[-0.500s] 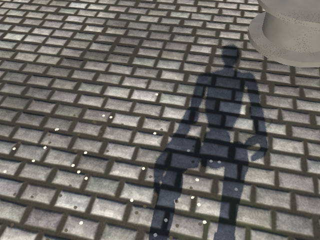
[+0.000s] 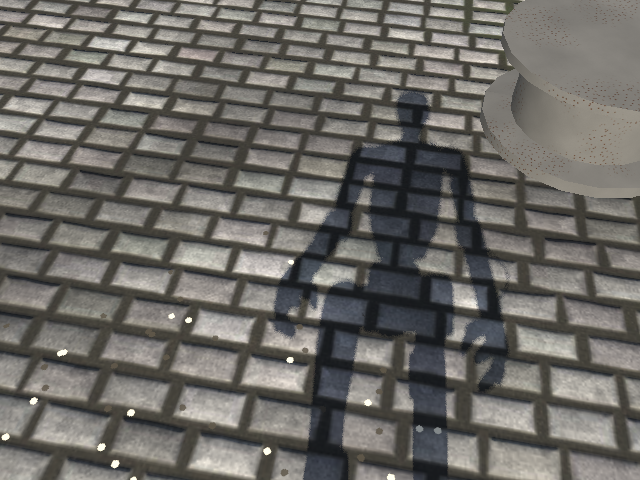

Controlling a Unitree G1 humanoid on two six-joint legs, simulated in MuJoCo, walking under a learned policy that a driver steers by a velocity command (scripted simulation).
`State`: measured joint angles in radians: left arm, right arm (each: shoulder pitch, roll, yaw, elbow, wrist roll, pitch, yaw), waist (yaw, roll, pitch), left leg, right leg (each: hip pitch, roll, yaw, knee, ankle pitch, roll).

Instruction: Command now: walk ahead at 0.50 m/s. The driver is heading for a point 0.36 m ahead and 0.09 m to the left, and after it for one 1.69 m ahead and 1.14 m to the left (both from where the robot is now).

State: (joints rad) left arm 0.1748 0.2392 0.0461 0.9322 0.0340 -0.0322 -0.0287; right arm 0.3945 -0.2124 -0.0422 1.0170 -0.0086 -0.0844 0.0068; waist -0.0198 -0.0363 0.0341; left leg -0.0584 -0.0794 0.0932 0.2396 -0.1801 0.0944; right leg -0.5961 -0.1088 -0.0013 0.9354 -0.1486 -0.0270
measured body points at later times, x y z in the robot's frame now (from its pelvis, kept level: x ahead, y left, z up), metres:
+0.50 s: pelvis +0.27 -0.06 +0.00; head +0.29 -0.07 +0.45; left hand +0.26 +0.20 -0.14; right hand +0.36 -0.31 -0.15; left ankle +0.28 +0.09 -0.66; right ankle +0.27 -0.12 -0.75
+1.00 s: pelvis +0.51 +0.05 -0.01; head +0.54 +0.07 +0.44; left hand +0.52 +0.33 -0.14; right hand +0.68 -0.19 -0.14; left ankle +0.51 +0.08 -0.75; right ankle +0.58 -0.11 -0.66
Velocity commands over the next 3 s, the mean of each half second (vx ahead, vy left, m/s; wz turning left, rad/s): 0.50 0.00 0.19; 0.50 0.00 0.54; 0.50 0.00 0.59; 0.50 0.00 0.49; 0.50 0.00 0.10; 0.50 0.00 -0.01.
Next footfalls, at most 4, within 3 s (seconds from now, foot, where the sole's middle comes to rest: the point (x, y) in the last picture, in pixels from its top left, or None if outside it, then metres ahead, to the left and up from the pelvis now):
0.24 right None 0.31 -0.12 -0.78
0.80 left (274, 459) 0.55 0.10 -0.78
1.34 right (271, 311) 0.92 0.12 -0.78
1.86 left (128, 309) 0.93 0.47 -0.78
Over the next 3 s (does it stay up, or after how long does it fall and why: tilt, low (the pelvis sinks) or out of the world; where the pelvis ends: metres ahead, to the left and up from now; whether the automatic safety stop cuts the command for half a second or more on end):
stays up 1.23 0.84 -0.02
